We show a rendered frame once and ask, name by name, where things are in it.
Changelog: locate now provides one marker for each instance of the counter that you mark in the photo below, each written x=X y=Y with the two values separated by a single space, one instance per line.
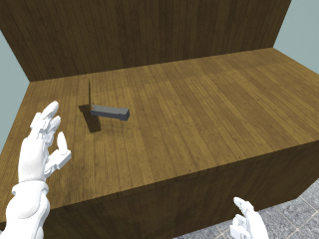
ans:
x=215 y=113

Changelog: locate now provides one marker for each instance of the robot right hand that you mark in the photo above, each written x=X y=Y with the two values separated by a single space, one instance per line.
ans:
x=249 y=227

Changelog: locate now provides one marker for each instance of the tap lever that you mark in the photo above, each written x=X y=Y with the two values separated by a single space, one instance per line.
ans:
x=110 y=112

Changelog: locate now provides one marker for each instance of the left robot forearm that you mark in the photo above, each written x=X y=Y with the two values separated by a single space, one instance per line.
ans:
x=27 y=211

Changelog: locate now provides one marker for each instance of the robot left hand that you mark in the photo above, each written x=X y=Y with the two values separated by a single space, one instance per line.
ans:
x=34 y=153

